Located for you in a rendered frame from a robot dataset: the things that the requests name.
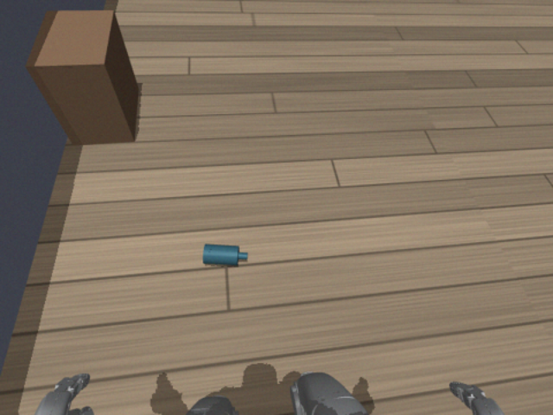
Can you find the left robot hand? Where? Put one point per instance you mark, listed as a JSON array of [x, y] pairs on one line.
[[58, 402]]

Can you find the right robot hand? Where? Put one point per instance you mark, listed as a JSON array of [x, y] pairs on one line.
[[475, 399]]

